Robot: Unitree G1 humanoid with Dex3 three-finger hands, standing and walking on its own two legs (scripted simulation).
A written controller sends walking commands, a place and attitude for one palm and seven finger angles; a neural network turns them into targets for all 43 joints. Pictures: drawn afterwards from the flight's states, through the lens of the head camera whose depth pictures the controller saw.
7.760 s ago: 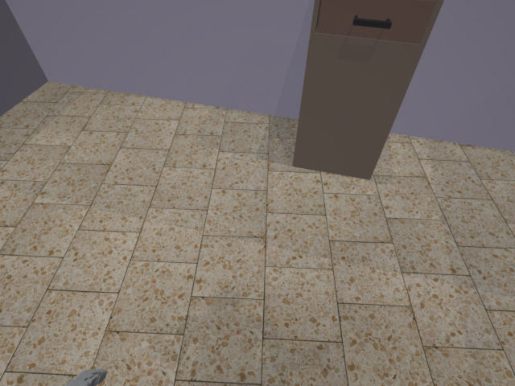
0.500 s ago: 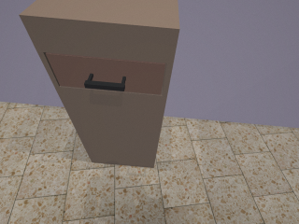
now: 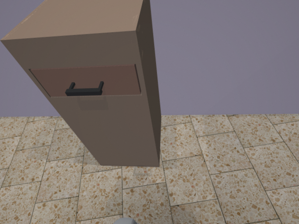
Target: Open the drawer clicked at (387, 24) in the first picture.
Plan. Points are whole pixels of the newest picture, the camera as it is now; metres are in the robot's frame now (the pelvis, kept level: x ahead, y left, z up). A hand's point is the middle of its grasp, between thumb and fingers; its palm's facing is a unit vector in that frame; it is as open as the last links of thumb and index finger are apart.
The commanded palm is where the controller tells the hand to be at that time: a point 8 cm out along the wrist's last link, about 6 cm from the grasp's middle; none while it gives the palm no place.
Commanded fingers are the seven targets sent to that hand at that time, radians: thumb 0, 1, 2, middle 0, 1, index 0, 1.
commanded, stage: come to a stop and stand still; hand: left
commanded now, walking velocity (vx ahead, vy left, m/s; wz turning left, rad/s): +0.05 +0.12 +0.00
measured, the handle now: (85, 88) +0.55 +0.28 +0.03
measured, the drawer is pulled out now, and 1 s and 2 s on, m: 0.00 0.00 0.00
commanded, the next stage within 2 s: look again from close up in 0.82 s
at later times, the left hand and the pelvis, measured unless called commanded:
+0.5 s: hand out of the picture -0.01 +0.25 -0.19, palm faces +0.06 -0.98 -0.20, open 7.4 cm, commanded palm none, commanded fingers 0.00 0.90 0.90 -0.20 -0.30 -0.20 -0.30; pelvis +0.00 +0.06 -0.01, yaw +0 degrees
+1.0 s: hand out of the picture +0.03 +0.25 -0.19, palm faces -0.02 -0.98 -0.21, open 7.3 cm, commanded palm none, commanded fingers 0.00 0.90 0.90 -0.20 -0.30 -0.20 -0.30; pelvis +0.00 +0.07 -0.01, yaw -1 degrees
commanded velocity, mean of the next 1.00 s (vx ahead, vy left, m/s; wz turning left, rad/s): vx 0.01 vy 0.01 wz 0.00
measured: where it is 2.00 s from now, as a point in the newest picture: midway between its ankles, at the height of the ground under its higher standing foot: outside the picture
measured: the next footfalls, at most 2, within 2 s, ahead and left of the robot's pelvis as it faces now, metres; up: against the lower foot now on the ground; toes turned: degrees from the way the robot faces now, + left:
left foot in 0.34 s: +0.01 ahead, +0.19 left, +0.00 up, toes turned +6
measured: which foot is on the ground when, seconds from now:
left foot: up 0.00-0.32, down 0.34-1.00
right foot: down 0.00-1.00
